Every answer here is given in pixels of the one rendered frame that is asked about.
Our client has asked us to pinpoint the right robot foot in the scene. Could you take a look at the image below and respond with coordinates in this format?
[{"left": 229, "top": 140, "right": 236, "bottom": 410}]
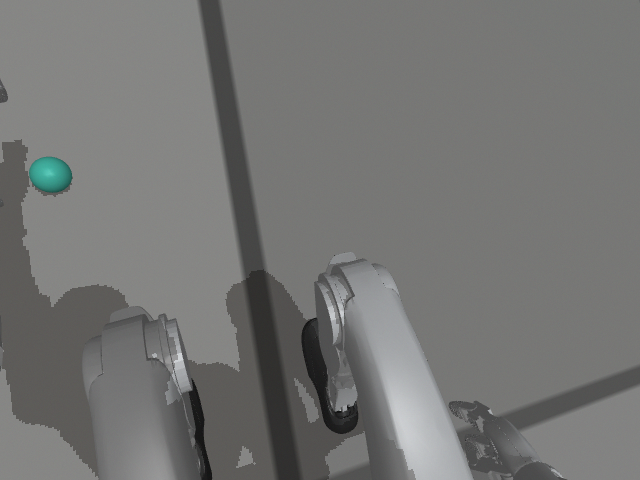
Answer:
[{"left": 301, "top": 318, "right": 358, "bottom": 434}]

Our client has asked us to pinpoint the right robot hand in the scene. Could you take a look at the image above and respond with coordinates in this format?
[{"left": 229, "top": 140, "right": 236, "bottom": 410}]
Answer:
[{"left": 448, "top": 401, "right": 543, "bottom": 480}]

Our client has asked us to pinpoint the right robot arm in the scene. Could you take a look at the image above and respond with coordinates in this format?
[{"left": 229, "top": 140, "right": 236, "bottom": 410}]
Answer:
[{"left": 513, "top": 462, "right": 567, "bottom": 480}]

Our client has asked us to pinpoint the ball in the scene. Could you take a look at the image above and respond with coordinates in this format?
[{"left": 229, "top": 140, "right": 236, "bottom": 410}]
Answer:
[{"left": 29, "top": 157, "right": 72, "bottom": 193}]

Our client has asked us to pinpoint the left robot foot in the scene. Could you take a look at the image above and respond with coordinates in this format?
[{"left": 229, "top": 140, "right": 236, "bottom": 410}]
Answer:
[{"left": 189, "top": 377, "right": 212, "bottom": 480}]

